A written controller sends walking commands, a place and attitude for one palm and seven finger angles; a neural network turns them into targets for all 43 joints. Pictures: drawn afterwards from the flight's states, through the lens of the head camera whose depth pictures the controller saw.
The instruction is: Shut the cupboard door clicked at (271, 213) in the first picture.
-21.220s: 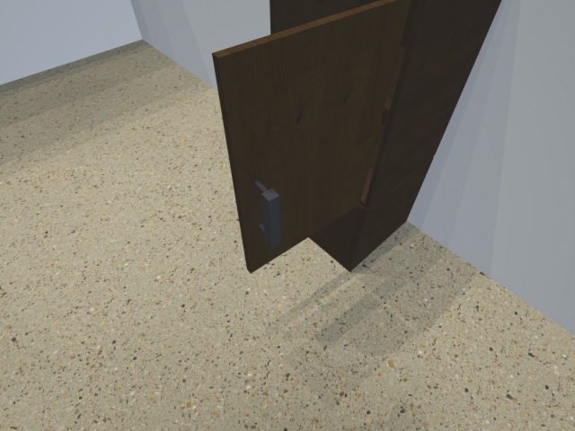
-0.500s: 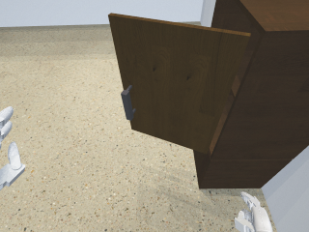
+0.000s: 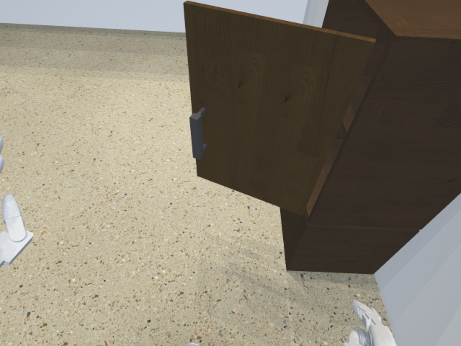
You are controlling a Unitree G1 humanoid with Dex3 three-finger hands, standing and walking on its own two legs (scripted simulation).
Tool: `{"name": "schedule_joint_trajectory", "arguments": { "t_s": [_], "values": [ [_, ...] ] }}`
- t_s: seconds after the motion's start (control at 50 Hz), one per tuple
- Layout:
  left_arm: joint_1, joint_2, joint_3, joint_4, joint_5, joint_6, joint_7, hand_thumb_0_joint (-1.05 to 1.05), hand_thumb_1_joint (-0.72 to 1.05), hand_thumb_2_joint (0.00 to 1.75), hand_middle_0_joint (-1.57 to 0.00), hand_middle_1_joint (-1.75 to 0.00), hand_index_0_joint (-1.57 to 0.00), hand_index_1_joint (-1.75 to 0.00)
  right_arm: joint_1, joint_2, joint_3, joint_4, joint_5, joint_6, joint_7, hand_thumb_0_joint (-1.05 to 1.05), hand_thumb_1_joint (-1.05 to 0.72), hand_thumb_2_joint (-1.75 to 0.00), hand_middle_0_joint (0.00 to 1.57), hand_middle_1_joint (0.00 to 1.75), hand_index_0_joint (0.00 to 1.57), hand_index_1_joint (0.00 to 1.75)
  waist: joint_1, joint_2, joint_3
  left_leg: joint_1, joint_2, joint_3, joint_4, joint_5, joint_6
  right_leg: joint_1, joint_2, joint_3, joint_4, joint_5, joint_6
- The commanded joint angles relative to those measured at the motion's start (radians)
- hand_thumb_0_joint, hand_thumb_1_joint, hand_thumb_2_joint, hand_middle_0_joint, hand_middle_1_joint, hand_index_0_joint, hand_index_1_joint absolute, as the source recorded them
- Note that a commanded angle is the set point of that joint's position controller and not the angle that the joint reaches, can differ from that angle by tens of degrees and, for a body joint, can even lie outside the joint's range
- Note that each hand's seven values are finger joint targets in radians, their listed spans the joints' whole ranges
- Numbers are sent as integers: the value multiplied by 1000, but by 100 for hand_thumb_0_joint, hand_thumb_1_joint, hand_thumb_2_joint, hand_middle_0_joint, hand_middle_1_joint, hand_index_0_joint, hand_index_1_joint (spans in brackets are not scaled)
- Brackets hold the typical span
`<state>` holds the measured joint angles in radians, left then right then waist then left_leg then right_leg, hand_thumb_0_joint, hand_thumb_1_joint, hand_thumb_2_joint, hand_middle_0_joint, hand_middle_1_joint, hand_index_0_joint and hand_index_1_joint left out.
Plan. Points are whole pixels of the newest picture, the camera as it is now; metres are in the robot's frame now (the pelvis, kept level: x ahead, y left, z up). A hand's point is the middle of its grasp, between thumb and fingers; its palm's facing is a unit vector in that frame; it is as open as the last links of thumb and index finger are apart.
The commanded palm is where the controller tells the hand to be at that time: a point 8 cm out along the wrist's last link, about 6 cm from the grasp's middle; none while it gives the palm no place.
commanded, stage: step back with the hand held close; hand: left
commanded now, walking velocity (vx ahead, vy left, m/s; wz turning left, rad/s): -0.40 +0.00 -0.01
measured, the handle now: (200, 133) +0.71 +0.14 -0.09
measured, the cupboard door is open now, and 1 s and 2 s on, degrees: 68 68 68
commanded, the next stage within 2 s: stop stepping back and stand still in 0.84 s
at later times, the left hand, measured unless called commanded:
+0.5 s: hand out of the picture +0.12 +0.27 +0.18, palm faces +0.50 -0.75 -0.43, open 7.4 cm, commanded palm +0.04 +0.31 +0.19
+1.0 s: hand out of the picture +0.05 +0.28 +0.19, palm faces +0.39 -0.81 -0.45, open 7.4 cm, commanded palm -0.02 +0.32 +0.19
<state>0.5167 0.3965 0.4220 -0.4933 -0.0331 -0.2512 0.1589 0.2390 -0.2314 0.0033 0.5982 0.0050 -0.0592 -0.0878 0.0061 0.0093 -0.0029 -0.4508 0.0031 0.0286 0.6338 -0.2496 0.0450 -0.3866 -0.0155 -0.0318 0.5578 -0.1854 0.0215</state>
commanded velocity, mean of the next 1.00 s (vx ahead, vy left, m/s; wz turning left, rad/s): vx -0.36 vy -0.01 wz -0.07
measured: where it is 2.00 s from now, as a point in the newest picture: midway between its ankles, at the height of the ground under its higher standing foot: outside the picture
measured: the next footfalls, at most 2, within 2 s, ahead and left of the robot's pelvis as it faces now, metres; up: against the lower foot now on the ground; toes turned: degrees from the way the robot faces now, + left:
right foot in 0.66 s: -0.14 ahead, -0.14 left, +0.00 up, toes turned +6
right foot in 1.24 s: -0.18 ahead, -0.05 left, +0.00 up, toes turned -1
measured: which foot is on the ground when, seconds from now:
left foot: down 0.00-1.00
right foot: down 0.00-0.46, up 0.48-0.64, down 0.66-1.00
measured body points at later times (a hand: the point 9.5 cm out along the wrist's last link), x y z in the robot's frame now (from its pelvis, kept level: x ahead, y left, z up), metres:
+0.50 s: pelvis -0.07 +0.00 +0.00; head -0.06 +0.02 +0.44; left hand +0.09 +0.31 +0.21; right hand +0.11 -0.24 -0.08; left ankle +0.04 +0.10 -0.72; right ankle +0.03 -0.14 -0.72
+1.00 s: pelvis -0.15 +0.02 +0.00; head -0.17 +0.05 +0.45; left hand +0.02 +0.32 +0.21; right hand +0.00 -0.24 -0.06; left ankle +0.03 +0.10 -0.72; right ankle -0.18 -0.15 -0.72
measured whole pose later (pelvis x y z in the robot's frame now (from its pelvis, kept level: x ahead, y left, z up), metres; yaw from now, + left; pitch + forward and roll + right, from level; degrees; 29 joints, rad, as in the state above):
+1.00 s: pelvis -0.15 +0.02 +0.00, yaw +1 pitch +0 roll -5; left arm 0.55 0.50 0.46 -0.49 -0.07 -0.29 0.13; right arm 0.23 -0.22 -0.03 0.61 0.00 -0.07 -0.08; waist -0.06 0.01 -0.05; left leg -0.55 0.06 0.05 0.52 -0.16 -0.01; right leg -0.20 0.04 0.05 0.51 -0.33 0.02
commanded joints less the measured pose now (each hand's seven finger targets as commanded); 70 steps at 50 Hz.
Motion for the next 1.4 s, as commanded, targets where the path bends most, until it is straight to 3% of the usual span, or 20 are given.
{"name": "schedule_joint_trajectory", "arguments": {
  "t_s": [0.0,0.06,0.18,0.26,0.32,0.4,0.44,0.48,0.58,0.66,0.72,0.84,0.98,1.06,1.14,1.18,1.22,1.32,1.36,1.38],
  "values": [
    [-48,213,148,-190,-2,-75,32,0,90,90,-20,-30,-20,-30,-110,-138,-54,-156,-1,-67,-12,0,-90,-90,20,30,20,30,-14,68,-76,-167,107,-151,-272,-336,30,196,-15,117,-67,-160,-27],
    [-10,229,191,-184,9,-87,25,0,90,90,-20,-30,-20,-30,-123,-153,-63,-162,1,-81,-14,0,-90,-90,20,30,20,30,-1,184,-111,-355,191,-236,-398,-428,71,417,62,59,140,12,-2],
    [13,215,197,-203,6,-95,0,0,90,90,-20,-30,-20,-30,-116,-146,-72,-164,-3,-89,-5,0,-90,-90,20,30,20,30,-5,113,-110,-406,189,-195,-315,-446,76,428,66,132,172,60,-14],
    [-42,248,192,-249,1,-84,14,0,90,90,-20,-30,-20,-30,-91,-122,-75,-137,-12,-81,5,0,-90,-90,20,30,20,30,-19,-35,-104,-174,48,-78,-23,-327,-9,105,-137,406,-124,-106,-106],
    [-65,243,141,-231,-6,-56,40,0,90,90,-20,-30,-20,-30,-93,-83,-68,-111,-9,-49,18,0,-90,-90,20,30,20,30,-31,-182,-121,99,-11,-29,186,-153,-52,-134,-260,415,-283,-180,-157],
    [-67,234,144,-219,-5,-57,48,0,90,90,-20,-30,-20,-30,-99,-105,-62,-117,-8,-35,-3,0,-90,-90,20,30,20,30,-40,-8,-40,72,71,-142,-168,-203,4,-141,-72,207,-150,-223,-62],
    [-56,231,179,-214,1,-76,43,0,90,90,-20,-30,-20,-30,-119,-128,-69,-132,-1,-54,-17,0,-90,-90,20,30,20,30,-29,250,-95,-244,264,-318,-437,-476,83,199,80,74,209,-122,2],
    [-44,253,218,-237,4,-84,25,0,90,90,-20,-30,-20,-30,-130,-118,-87,-137,-11,-78,-17,0,-90,-90,20,30,20,30,-12,264,-147,-305,356,-376,-493,-456,117,294,121,71,424,-171,7],
    [26,182,132,-250,-40,-76,3,0,90,90,-20,-30,-20,-30,-137,-98,-71,-110,-11,-115,14,0,-90,-90,20,30,20,30,-6,222,-127,-19,289,-168,-377,-222,32,149,71,27,71,-277,-28],
    [-130,242,140,-265,-23,-97,13,0,90,90,-20,-30,-20,-30,-108,-87,-63,-46,-37,-114,5,0,-90,-90,20,30,20,30,-25,41,-173,268,179,-29,-164,101,-62,-10,-78,238,-201,64,-81],
    [-215,264,115,-257,-22,-85,15,0,90,90,-20,-30,-20,-30,-137,-78,-79,-70,3,-113,-13,0,-90,-90,20,30,20,30,-38,-120,-241,438,97,50,-75,225,-57,-69,-84,201,-191,322,-6],
    [-34,273,173,-145,-44,-80,-11,0,90,90,-20,-30,-20,-30,-176,-83,-58,-125,-9,-55,-6,0,-90,-90,20,30,20,30,-30,84,-10,233,111,-21,-199,-147,-77,-188,-7,149,-261,-373,-76],
    [36,241,141,-155,-51,-72,4,0,90,90,-20,-30,-20,-30,-71,-100,-64,-123,-7,-64,-4,0,-90,-90,20,30,20,30,-44,-21,-51,339,56,-27,-108,-119,-95,-267,-21,83,-289,-453,-90],
    [-65,274,161,-299,-42,-49,14,0,90,90,-20,-30,-20,-30,-100,-137,-71,-124,-20,-114,-23,0,-90,-90,20,30,20,30,-12,313,-136,113,198,-286,-655,-557,-128,127,192,-70,126,-411,-24],
    [89,281,182,-387,-50,-23,-8,0,90,90,-20,-30,-20,-30,-66,-78,-88,-122,-23,-126,28,0,-90,-90,20,30,20,30,29,327,-291,164,101,27,-488,-330,-177,300,215,-146,176,-419,-62],
    [187,298,205,-401,-61,14,6,0,90,90,-20,-30,-20,-30,-50,-61,-81,-107,-13,-110,40,0,-90,-90,20,30,20,30,14,48,-272,319,-25,203,31,-155,-183,53,18,-63,-167,-407,-135],
    [11,352,251,-413,-53,25,20,0,90,90,-20,-30,-20,-30,-62,-97,-80,-75,-25,-79,25,0,-90,-90,20,30,20,30,-40,-206,-4,105,10,-75,707,-171,-99,-409,-389,457,-429,-556,-312],
    [-277,185,55,-79,-3,55,36,0,90,90,-20,-30,-20,-30,-77,-102,-32,-45,-14,-59,-11,0,-90,-90,20,30,20,30,-60,8,138,216,59,-15,-2,-228,-29,-307,-144,168,-180,-614,-133],
    [-342,162,16,-119,3,38,36,0,90,90,-20,-30,-20,-30,-67,-144,-34,-88,3,-92,-25,0,-90,-90,20,30,20,30,-58,365,165,168,261,-416,-407,-533,66,-265,39,9,257,-396,-43],
    [-352,199,38,-157,10,20,33,0,90,90,-20,-30,-20,-30,-88,-117,-22,-101,-1,-103,-15,0,-90,-90,20,30,20,30,-44,358,112,103,365,-566,-533,-671,102,-218,69,-6,468,-329,-27]
  ]
}}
